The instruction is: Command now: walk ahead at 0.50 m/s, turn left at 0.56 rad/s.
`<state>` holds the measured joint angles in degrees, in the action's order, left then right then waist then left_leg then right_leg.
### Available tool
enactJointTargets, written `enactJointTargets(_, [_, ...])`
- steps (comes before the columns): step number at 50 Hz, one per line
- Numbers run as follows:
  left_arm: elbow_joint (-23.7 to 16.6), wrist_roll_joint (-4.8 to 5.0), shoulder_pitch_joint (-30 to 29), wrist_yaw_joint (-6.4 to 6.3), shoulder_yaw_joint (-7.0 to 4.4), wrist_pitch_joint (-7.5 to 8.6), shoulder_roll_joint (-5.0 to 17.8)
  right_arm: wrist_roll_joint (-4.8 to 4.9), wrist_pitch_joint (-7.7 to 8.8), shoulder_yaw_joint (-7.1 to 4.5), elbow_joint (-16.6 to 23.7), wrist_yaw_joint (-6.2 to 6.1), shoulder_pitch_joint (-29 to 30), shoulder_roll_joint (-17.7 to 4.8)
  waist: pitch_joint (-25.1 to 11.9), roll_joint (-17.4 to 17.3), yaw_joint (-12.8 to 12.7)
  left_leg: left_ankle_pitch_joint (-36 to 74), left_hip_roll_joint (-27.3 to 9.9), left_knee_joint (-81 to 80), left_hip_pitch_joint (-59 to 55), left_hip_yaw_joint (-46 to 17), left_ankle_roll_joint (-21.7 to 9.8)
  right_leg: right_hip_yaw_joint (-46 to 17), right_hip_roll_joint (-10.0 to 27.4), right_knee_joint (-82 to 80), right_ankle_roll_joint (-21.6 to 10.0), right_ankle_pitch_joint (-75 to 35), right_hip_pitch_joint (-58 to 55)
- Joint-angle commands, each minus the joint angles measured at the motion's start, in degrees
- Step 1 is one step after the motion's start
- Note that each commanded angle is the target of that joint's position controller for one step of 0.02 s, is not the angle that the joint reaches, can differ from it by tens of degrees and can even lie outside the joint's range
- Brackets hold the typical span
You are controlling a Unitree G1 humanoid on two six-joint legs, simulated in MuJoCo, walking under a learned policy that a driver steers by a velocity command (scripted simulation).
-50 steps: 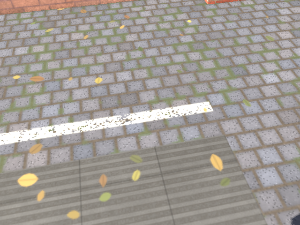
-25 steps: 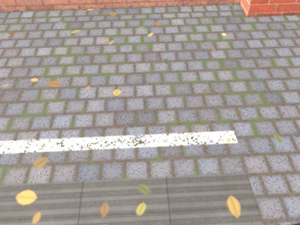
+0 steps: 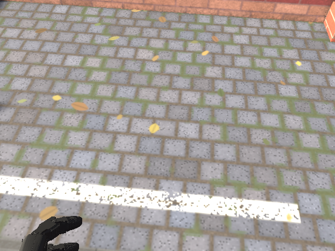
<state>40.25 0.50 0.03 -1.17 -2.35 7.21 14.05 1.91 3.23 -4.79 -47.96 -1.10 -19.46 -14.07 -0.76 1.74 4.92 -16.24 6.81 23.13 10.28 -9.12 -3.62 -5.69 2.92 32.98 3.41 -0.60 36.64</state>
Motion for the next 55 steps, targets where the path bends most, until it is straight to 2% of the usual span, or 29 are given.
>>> enactJointTargets(1, [-4.0,0.56,-0.6,0.45,-2.41,0.93,7.1,0.1,0.13,-2.16,4.5,-0.31,0.3,-8.3,-1.8,-7.2,-3.2,3.3,-13.7,-1.0,4.1,-13.9,-8.0,1.2,-2.3,-4.3,-1.0,2.4,-13.2])
enactJointTargets(3, [-2.4,-0.08,7.2,0.53,-3.67,1.55,8.7,-0.66,-0.02,-1.45,6.0,-0.24,0.9,-5.7,-5.1,-7.8,-7.2,5.8,-10.0,8.7,5.0,-12.9,-5.2,1.5,-1.2,-7.1,-4.2,6.3,-24.2])
enactJointTargets(4, [-1.6,-1.08,16.1,0.28,-4.62,1.81,12.1,-1.32,0.35,-0.15,7.4,0.09,1.1,-1.7,-12.4,-1.5,-10.7,-0.3,-6.1,25.7,12.2,-7.2,-2.8,-7.7,9.1,-6.8,-8.1,8.6,-38.5])
enactJointTargets(5, [0.5,-1.75,21.2,0.59,-5.81,0.96,17.0,0.15,1.1,0.68,9.5,0.35,-6.9,0.3,-18.7,20.4,-6.9,-17.9,-0.5,42.9,31.4,0.1,0.1,-35.6,22.0,-13.1,-17.6,20.4,-55.1])
enactJointTargets(6, [-0.9,-1.21,20.1,0.73,-4.87,0.76,11.7,0.82,1.13,-0.25,8.0,0.2,-6.7,-5.8,-16.2,14.3,-8.3,-15.0,-5.2,52.8,38.9,-1.5,1.1,-41.6,22.7,-15.4,-18.0,32.1,-54.0])
enactJointTargets(7, [-1.7,-0.97,17.9,0.46,-3.89,0.37,8.1,0.28,0.7,-1.11,8.8,0.18,-0.7,-8.9,-10.0,6.9,-9.9,-8.8,-7.0,55.8,40.6,-0.6,1.5,-31.9,20.3,-15.4,-15.6,29.6,-48.1])
enactJointTargets(8, [-2.0,-1.35,15.1,0.48,-3.33,-0.1,7.2,-0.46,0.32,-1.25,9.6,0.11,2.9,-8.6,-6.4,2.0,-8.9,-4.1,-9.0,55.0,38.0,0.9,1.9,-23.3,17.6,-15.6,-14.0,20.7,-40.7])
enactJointTargets(9, [-1.5,-1.48,13.1,0.63,-2.91,-0.53,6.0,-0.99,0.19,-1.36,10.6,0.3,4.8,-7.8,-3.5,1.8,-7.7,-1.6,-10.4,52.4,36.3,1.0,2.0,-17.2,14.7,-16.7,-13.4,14.4,-35.3])
enactJointTargets(11, [-0.7,-1.51,12.2,0.85,-2.64,-0.41,4.9,-0.28,-0.5,-1.39,11.4,0.86,4.4,-5.8,-1.2,4.5,-5.8,-0.2,-12.3,49.0,32.4,2.3,2.1,-8.9,11.5,-19.5,-12.5,8.9,-29.4])
enactJointTargets(17, [2.5,-1.03,15.0,0.53,-4.13,-0.23,8.2,-0.53,-1.44,-0.7,13.6,1.44,9.5,-3.5,-0.1,2.0,-6.0,8.2,-13.3,36.5,35.3,3.3,3.4,2.0,12.4,-22.0,-13.7,-3.5,-32.0])
enactJointTargets(21, [3.9,-0.56,16.3,0.18,-4.58,-0.93,9.8,-0.49,-0.99,-0.06,15.2,2.86,16.8,-2.6,1.9,2.0,-8.6,16.2,-12.6,24.0,32.8,6.7,2.5,8.3,11.9,-22.0,-12.2,-3.6,-33.9])
enactJointTargets(25, [5.9,0.54,19.8,0.49,-4.95,-1.83,11.2,-0.15,-0.69,0.35,17.5,3.82,22.4,-2.0,4.5,2.0,-10.2,11.2,-10.8,16.4,30.6,9.8,0.6,10.1,13.6,-20.8,-12.0,-5.3,-37.8])
enactJointTargets(26, [6.2,0.89,20.1,0.59,-5.09,-2.11,11.7,-0.16,-0.6,0.24,18.0,4.0,22.8,-2.4,4.7,2.4,-9.8,8.6,-10.0,14.9,29.2,10.7,-0.3,10.5,14.1,-19.8,-11.9,-8.3,-38.8])
enactJointTargets(28, [6.7,1.52,19.3,0.48,-5.47,-2.57,13.6,-0.64,-0.5,-0.75,17.9,4.08,20.0,-4.3,2.3,4.4,-6.7,3.7,-6.5,11.9,20.9,13.6,-2.7,12.6,14.1,-13.4,-11.2,-26.4,-39.7])
enactJointTargets(29, [6.9,1.77,18.7,0.28,-5.35,-2.84,13.8,-0.84,-0.49,-1.96,16.2,3.97,13.5,-6.1,-1.5,4.5,-2.5,6.5,-4.1,7.9,10.9,15.1,-4.3,14.7,12.8,-5.5,-10.2,-34.7,-38.7])
enactJointTargets(30, [6.9,1.58,18.9,0.0,-4.74,-2.87,12.6,-0.88,-0.58,-3.65,13.3,3.39,3.9,-9.1,-6.8,3.4,2.0,11.4,-3.2,6.4,-5.0,14.3,-6.0,16.7,10.6,5.9,-8.4,-33.2,-31.6])
enactJointTargets(31, [4.9,-0.84,18.4,0.03,-3.08,-2.46,8.4,-1.1,-0.87,-5.09,11.6,2.14,-5.9,-14.7,-14.3,-6.1,4.7,18.2,-16.3,8.9,-24.3,-3.5,-10.0,17.4,6.9,26.6,-5.6,-4.1,-14.6])
enactJointTargets(32, [3.3,-0.38,23.6,0.88,-1.28,-0.74,4.0,-1.54,-0.2,-4.38,11.8,2.39,-4.7,-18.0,-22.1,-16.0,-1.1,10.0,-28.8,-0.2,-35.4,-33.5,-19.8,7.8,-2.5,42.7,-3.6,36.6,3.5])
enactJointTargets(33, [3.4,2.08,18.0,1.57,-2.56,0.49,9.1,-1.64,-0.06,-3.3,11.3,2.53,-6.4,-13.1,-20.6,-9.5,2.6,6.7,-28.0,-3.4,-33.3,-31.3,-18.2,1.2,-0.5,47.4,-3.8,33.5,9.3])
enactJointTargets(34, [2.1,2.78,14.1,1.68,-2.62,0.75,9.6,-1.32,0.2,-2.49,10.9,2.53,-2.4,-10.6,-12.1,-9.2,1.6,10.6,-25.7,-3.6,-26.1,-21.2,-15.8,2.7,1.8,46.0,-4.3,28.5,12.5])
enactJointTargets(35, [2.7,1.7,13.1,1.24,-2.49,0.49,9.2,-1.05,0.36,-1.6,11.2,2.59,2.4,-8.3,-7.7,-4.4,-1.0,15.1,-23.3,-4.2,-16.9,-13.9,-13.4,2.9,4.6,42.0,-4.4,23.5,9.7])
enactJointTargets(36, [3.0,0.6,13.1,1.01,-2.8,-0.07,9.2,-1.49,0.64,-1.09,11.4,2.72,5.7,-6.6,-4.9,-4.1,-3.1,18.4,-21.4,-6.0,-9.3,-9.3,-12.1,2.8,5.9,38.6,-4.1,20.6,6.1])
enactJointTargets(37, [3.7,0.66,15.1,1.18,-2.9,-1.03,8.8,-1.97,1.06,-0.7,11.4,2.76,7.2,-5.3,-4.0,-5.0,-5.1,19.2,-20.2,-8.1,-5.0,-6.4,-11.4,2.1,7.0,37.3,-4.1,18.3,2.6])
enactJointTargets(39, [4.3,0.93,17.2,1.16,-2.55,-2.72,6.6,-2.08,2.28,-0.96,10.1,2.72,7.5,-6.0,-3.1,-5.4,-6.8,20.8,-20.1,-11.7,-0.9,-2.5,-11.6,2.0,7.0,35.5,-3.4,15.2,0.9])
enactJointTargets(41, [3.5,0.8,14.8,0.83,-2.38,-3.53,5.9,-2.54,3.04,-1.24,8.6,2.26,6.5,-6.7,-0.5,-4.7,-6.4,22.4,-19.8,-13.9,0.5,2.0,-10.9,0.9,6.5,31.9,-2.5,10.5,3.6])
enactJointTargets(47, [0.9,0.56,5.6,2.26,-1.58,-3.02,4.0,-2.36,3.22,-1.21,6.1,0.94,4.3,-7.9,3.1,-4.6,-2.8,21.8,-18.1,-15.4,-2.7,12.4,-6.6,2.8,3.0,11.2,-3.5,-8.0,3.4])
enactJointTargets(51, [-2.4,0.6,0.0,3.88,-1.03,-3.06,3.4,-1.62,2.18,-1.72,3.8,0.53,0.7,-9.2,5.4,-3.9,-0.4,24.7,-21.5,-12.8,-12.3,14.1,-5.9,4.8,2.2,4.6,-5.4,-3.9,7.3])
enactJointTargets(53, [-4.0,0.35,-0.6,4.78,-1.28,-3.04,4.1,-1.29,1.08,-1.98,3.7,0.09,1.7,-10.1,5.6,-4.6,-1.4,35.7,-22.2,-8.2,-15.4,15.6,-4.6,7.2,0.7,2.6,-6.9,2.2,6.6])
enactJointTargets(55, [-4.0,-0.25,4.7,5.22,-2.45,-3.06,6.5,-1.16,-0.09,-2.38,4.7,-0.99,3.5,-12.0,0.6,-7.8,-4.4,58.7,-21.0,2.2,-16.0,17.4,-2.4,11.7,-4.1,2.4,-8.5,7.4,-2.9])
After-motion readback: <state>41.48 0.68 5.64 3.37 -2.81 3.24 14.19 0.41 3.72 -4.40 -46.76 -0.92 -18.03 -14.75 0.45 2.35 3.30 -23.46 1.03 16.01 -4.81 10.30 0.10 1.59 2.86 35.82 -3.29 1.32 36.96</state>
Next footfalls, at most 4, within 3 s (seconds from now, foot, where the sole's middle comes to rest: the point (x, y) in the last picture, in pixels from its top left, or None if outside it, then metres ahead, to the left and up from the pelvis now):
0.08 right None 0.22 -0.14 -0.78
0.60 left None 0.42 0.18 -0.78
1.14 right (143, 178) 0.80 0.06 -0.78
1.64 left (96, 172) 0.84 0.27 -0.78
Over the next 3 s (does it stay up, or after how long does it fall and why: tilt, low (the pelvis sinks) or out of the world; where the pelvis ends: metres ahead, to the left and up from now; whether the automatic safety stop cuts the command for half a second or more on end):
stays up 0.83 0.13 0.01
